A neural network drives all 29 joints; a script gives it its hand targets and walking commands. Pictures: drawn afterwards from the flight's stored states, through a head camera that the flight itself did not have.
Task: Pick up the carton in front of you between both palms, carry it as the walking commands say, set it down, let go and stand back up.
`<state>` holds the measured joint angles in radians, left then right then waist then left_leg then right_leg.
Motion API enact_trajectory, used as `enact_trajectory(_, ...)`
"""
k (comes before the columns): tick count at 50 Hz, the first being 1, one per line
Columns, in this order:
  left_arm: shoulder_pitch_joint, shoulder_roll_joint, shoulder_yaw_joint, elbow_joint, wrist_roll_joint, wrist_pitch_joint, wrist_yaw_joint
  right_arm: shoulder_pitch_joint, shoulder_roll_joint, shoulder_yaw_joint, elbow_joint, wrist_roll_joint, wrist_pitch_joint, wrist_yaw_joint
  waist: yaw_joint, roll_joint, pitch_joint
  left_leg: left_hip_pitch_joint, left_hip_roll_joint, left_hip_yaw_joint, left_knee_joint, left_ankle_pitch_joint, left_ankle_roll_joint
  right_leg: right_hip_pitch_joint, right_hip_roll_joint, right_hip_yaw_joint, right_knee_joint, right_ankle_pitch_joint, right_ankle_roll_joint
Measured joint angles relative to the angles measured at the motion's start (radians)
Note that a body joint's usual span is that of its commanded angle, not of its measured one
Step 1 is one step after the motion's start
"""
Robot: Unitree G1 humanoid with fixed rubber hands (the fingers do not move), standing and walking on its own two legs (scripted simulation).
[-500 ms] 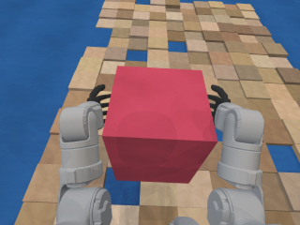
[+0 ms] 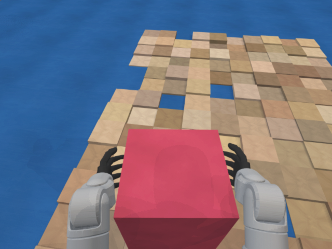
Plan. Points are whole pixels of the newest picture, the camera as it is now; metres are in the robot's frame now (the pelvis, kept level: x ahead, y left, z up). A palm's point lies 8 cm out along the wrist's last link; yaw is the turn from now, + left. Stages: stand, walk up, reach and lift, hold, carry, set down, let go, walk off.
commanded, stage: carry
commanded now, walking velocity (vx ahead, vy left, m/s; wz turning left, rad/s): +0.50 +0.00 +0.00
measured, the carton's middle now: (172, 193) +0.26 +0.01 +0.00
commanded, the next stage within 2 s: none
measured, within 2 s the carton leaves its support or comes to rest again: neither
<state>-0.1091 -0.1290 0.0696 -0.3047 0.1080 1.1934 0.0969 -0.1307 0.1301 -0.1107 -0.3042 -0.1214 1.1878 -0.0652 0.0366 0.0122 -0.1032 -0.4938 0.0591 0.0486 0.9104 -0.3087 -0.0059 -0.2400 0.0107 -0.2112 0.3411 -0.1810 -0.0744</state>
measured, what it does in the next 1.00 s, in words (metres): goes down: left foot, then right foot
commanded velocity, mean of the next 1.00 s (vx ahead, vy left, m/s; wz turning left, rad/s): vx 0.50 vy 0.00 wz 0.00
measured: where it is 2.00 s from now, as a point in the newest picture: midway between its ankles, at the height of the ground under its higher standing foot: (171, 114)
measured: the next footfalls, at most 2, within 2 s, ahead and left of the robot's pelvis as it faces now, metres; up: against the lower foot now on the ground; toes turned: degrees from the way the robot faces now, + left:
left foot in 0.26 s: +0.37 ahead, +0.15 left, -0.02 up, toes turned +8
right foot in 0.80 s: +0.72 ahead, -0.07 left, -0.03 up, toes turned -11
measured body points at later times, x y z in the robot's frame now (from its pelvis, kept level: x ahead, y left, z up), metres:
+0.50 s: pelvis +0.33 +0.07 -0.01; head +0.34 +0.10 +0.44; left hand +0.61 +0.20 +0.04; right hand +0.59 -0.10 +0.06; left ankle +0.33 +0.14 -0.76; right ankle +0.32 -0.08 -0.69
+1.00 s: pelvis +0.66 -0.01 -0.03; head +0.69 -0.03 +0.42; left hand +0.96 +0.15 +0.08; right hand +0.98 -0.15 +0.07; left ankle +0.62 +0.14 -0.66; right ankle +0.68 -0.06 -0.77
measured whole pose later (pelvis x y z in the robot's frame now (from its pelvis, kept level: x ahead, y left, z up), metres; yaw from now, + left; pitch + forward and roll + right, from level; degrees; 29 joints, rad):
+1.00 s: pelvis +0.66 -0.01 -0.03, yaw +0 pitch +4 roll +2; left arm -0.30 -0.16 0.19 -0.42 0.10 1.30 0.10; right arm -0.34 0.16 -0.18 -0.40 -0.11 1.29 -0.09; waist 0.02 0.01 -0.01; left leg -0.57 0.07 0.06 1.22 -0.32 0.02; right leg -0.28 -0.02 -0.19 0.40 -0.20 -0.09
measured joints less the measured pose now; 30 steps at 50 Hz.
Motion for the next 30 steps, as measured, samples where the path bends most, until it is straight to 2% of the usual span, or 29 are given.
enact_trajectory(4, -0.005, 0.000, 0.004, -0.026, -0.006, 0.000, 0.000, 0.000, 0.000, 0.007, -0.029, -0.002, -0.001, -0.001, -0.005, 0.005, -0.019, -0.074, 0.050, 0.009, -0.237, 0.171, -0.013, 0.109, 0.000, 0.010, -0.054, -0.048, 0.023)
enact_trajectory(8, -0.012, -0.001, -0.004, -0.036, -0.004, 0.017, 0.000, 0.007, -0.001, 0.002, -0.053, 0.000, 0.014, -0.002, -0.019, 0.005, -0.049, -0.073, 0.061, 0.041, -0.392, 0.292, -0.015, 0.221, -0.009, 0.019, -0.081, -0.122, 0.062)
enact_trajectory(12, -0.023, -0.002, -0.008, -0.037, 0.006, 0.046, -0.001, 0.003, -0.001, -0.008, -0.055, 0.005, 0.038, -0.003, -0.024, -0.004, -0.065, 0.006, 0.040, 0.099, -0.484, 0.305, -0.004, 0.317, -0.037, 0.037, -0.030, -0.245, 0.111)
enact_trajectory(13, -0.029, -0.002, -0.005, -0.039, 0.008, 0.053, -0.001, -0.007, 0.000, -0.010, -0.051, 0.006, 0.043, -0.003, -0.024, -0.005, -0.064, 0.042, 0.031, 0.119, -0.499, 0.273, -0.002, 0.323, -0.049, 0.043, 0.027, -0.296, 0.123)
enact_trajectory(14, -0.037, 0.003, 0.004, -0.036, 0.009, 0.057, -0.002, -0.018, 0.002, -0.007, -0.032, 0.006, 0.036, -0.004, -0.032, -0.026, -0.064, 0.048, 0.014, 0.136, -0.470, 0.272, 0.025, 0.301, -0.081, 0.046, 0.128, -0.351, 0.127)
enact_trajectory(15, -0.045, 0.009, 0.017, -0.024, 0.007, 0.059, -0.002, -0.030, 0.003, -0.001, -0.003, 0.004, 0.027, -0.005, -0.040, -0.046, -0.059, 0.038, 0.002, 0.150, -0.415, 0.233, 0.051, 0.242, -0.110, 0.064, 0.280, -0.346, 0.122)
enact_trajectory(17, -0.052, 0.014, 0.035, -0.002, 0.005, 0.066, -0.002, -0.047, 0.006, 0.002, 0.041, 0.002, 0.023, -0.008, -0.049, -0.044, -0.036, 0.051, 0.002, 0.160, -0.384, 0.165, 0.078, 0.085, -0.097, 0.134, 0.583, -0.318, 0.108)
enact_trajectory(18, -0.053, 0.010, 0.040, 0.004, 0.006, 0.068, -0.002, -0.048, 0.006, 0.001, 0.048, 0.003, 0.025, -0.010, -0.049, -0.037, -0.022, 0.072, 0.005, 0.160, -0.402, 0.159, 0.073, 0.009, -0.084, 0.151, 0.688, -0.297, 0.098)
enact_trajectory(20, -0.048, -0.007, 0.045, 0.006, 0.013, 0.063, -0.002, -0.034, 0.005, -0.005, 0.041, 0.009, 0.022, -0.010, -0.049, -0.030, 0.004, 0.123, 0.002, 0.162, -0.458, 0.153, 0.072, -0.119, -0.079, 0.154, 0.769, -0.225, 0.081)
enact_trajectory(25, -0.030, -0.002, 0.009, -0.026, 0.014, 0.030, -0.002, -0.006, 0.001, -0.008, -0.011, 0.023, -0.004, -0.010, -0.055, -0.028, 0.034, 0.259, -0.017, 0.159, -0.592, 0.138, 0.070, -0.317, -0.107, 0.133, 0.637, -0.066, 0.087)
enact_trajectory(30, -0.022, -0.002, 0.001, -0.095, 0.011, 0.026, 0.001, -0.006, 0.001, -0.001, -0.070, 0.033, -0.009, -0.011, -0.049, -0.033, 0.028, 0.402, -0.034, 0.154, -0.677, 0.086, 0.051, -0.384, -0.122, 0.106, 0.409, 0.079, 0.100)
